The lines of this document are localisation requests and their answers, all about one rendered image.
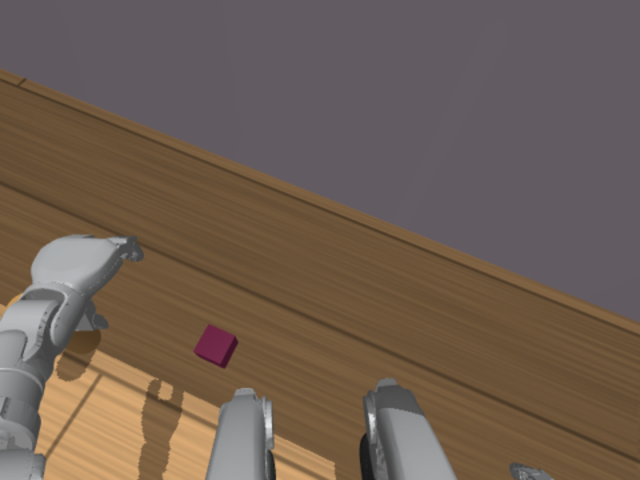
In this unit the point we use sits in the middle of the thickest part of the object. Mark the left robot hand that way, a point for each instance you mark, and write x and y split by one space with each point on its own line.
84 264

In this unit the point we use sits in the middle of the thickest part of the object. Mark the right robot foot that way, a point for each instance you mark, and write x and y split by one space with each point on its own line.
365 460

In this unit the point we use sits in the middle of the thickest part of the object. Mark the right robot hand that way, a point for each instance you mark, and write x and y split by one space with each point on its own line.
523 472

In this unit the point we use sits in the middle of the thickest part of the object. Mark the left robot arm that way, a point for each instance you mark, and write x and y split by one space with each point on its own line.
33 331

